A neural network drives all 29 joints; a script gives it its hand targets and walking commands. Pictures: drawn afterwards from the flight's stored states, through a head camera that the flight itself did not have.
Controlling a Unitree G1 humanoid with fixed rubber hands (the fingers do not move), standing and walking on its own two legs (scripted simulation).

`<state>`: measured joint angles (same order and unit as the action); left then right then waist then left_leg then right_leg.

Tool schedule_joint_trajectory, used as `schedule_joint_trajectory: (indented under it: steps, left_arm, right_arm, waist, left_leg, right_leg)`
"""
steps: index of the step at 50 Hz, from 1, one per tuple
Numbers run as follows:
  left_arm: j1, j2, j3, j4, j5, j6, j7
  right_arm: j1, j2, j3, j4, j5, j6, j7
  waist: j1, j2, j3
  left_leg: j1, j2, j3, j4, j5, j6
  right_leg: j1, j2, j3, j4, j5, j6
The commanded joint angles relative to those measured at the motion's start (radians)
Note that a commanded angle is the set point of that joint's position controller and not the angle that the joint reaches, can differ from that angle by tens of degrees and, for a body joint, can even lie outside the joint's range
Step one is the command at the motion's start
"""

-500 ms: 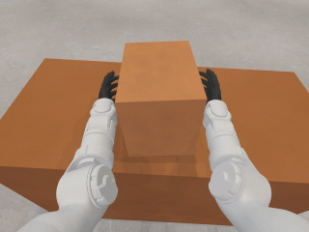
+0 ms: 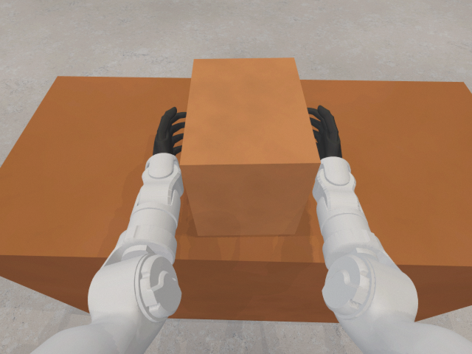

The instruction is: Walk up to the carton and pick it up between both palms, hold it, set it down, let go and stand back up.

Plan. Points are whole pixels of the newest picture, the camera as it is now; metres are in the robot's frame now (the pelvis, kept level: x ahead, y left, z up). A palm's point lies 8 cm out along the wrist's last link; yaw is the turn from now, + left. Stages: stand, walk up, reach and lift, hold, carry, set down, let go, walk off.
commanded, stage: set down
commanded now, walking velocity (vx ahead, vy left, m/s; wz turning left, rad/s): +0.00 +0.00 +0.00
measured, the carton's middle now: (245, 148) +0.48 +0.01 +0.05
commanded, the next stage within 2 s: none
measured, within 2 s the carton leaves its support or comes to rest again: rests again in 0.62 s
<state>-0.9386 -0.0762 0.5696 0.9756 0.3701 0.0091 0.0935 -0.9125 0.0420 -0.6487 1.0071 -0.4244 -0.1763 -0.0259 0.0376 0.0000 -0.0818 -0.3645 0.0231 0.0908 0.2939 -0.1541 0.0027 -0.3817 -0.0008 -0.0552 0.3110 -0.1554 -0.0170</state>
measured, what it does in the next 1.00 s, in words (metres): stands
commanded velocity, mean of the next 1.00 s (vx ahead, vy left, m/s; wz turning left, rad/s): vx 0.00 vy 0.00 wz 0.00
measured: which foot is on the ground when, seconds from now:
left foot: down 0.00-1.00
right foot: down 0.00-1.00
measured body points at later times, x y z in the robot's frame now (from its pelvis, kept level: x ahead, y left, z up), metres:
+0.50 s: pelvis -0.01 +0.00 +0.00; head +0.06 +0.02 +0.45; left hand +0.44 +0.15 +0.08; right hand +0.45 -0.13 +0.09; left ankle -0.02 +0.11 -0.75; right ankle -0.02 -0.10 -0.75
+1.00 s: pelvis +0.00 +0.00 +0.00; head +0.09 +0.02 +0.44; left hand +0.45 +0.15 +0.07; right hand +0.46 -0.13 +0.08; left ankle -0.02 +0.11 -0.75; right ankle -0.02 -0.10 -0.75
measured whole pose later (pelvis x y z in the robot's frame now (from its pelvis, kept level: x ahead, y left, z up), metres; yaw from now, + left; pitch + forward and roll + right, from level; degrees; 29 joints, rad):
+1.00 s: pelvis +0.00 +0.00 +0.00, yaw -1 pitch +11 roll +0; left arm -0.92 -0.11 0.62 0.86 0.45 0.04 0.06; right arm -0.90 0.10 -0.72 0.90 -0.50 -0.15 0.03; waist 0.03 -0.03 -0.01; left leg -0.32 0.03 0.11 0.29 -0.16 0.01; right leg -0.34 0.00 -0.06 0.30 -0.15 -0.02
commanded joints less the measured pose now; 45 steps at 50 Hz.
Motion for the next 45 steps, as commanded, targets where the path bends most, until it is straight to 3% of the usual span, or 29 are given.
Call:
schedule_joint_trajectory:
  steps: [1,11,14,22,37,45]
  left_arm:
    - [-0.551,-0.416,-0.211,-0.02,0.011,-0.043,-0.096]
    - [-0.588,-0.408,-0.184,-0.053,0.045,-0.028,-0.079]
    - [-0.585,-0.379,-0.186,-0.045,0.035,0.006,-0.08]
    - [-0.553,-0.374,-0.158,-0.078,0.049,0.024,-0.093]
    - [-0.417,-0.413,-0.16,-0.091,0.083,0.038,-0.092]
    - [-0.387,-0.41,-0.159,-0.086,0.085,0.02,-0.105]
  right_arm:
    - [-0.567,0.499,0.279,0.052,-0.048,-0.047,0.158]
    - [-0.574,0.464,0.161,0.056,-0.078,-0.023,0.165]
    - [-0.591,0.453,0.163,0.011,-0.075,-0.003,0.172]
    - [-0.558,0.465,0.151,-0.026,-0.095,0.014,0.18]
    - [-0.461,0.457,0.167,-0.042,-0.111,0.009,0.187]
    - [-0.428,0.477,0.183,-0.053,-0.121,0.004,0.176]
  waist:
    - [0.026,-0.066,-0.707]
    - [0.004,-0.004,-0.652]
    - [0.008,-0.008,-0.596]
    - [0.009,-0.029,-0.599]
    - [0.017,-0.026,-0.526]
    - [0.013,-0.035,-0.508]
  left_leg:
    - [0.136,0.008,0.036,0.034,0.418,0.006]
    - [0.225,0.007,0.04,0.043,0.355,-0.022]
    - [0.247,0.003,0.047,0.031,0.329,-0.005]
    - [0.22,-0.005,0.055,0.018,0.313,0.006]
    - [0.372,0.022,0.039,0.076,0.534,0.012]
    - [0.279,0.005,0.046,0.06,0.466,0.028]
  right_leg:
    - [0.465,-0.003,-0.025,0.108,0.647,0.063]
    - [0.346,0.004,-0.041,0.05,0.438,0.047]
    - [0.317,-0.001,-0.05,0.026,0.377,0.05]
    - [0.365,-0.009,-0.049,0.036,0.406,0.069]
    - [0.192,0.011,-0.067,0.014,0.347,0.063]
    - [0.267,-0.001,-0.052,0.037,0.432,0.07]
